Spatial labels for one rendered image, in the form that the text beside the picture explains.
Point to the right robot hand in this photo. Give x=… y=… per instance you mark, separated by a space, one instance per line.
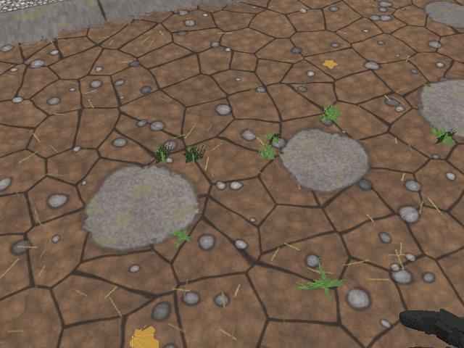
x=445 y=325

